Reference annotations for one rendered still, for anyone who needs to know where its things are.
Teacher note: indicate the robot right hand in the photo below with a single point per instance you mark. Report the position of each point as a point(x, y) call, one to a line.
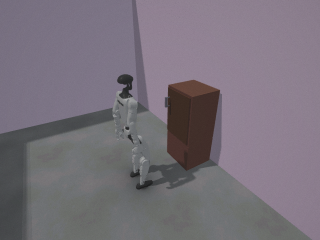
point(139, 149)

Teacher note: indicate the robot right upper arm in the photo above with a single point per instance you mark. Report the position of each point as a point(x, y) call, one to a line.
point(132, 106)

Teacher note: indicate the left robot forearm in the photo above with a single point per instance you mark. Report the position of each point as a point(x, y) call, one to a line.
point(117, 121)

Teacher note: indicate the robot left shin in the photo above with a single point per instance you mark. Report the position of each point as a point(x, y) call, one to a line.
point(135, 162)

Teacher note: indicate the right robot forearm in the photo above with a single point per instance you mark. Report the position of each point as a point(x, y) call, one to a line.
point(133, 133)

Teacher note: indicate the robot left upper arm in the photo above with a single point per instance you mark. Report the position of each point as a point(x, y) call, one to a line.
point(115, 109)

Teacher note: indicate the handle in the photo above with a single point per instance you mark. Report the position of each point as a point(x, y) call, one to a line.
point(166, 102)

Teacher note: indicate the cupboard door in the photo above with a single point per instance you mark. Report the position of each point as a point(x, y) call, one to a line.
point(178, 114)

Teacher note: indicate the robot head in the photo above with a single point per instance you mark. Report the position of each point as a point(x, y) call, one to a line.
point(126, 80)

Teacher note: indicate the robot left hand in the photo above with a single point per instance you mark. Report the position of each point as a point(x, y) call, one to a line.
point(119, 132)

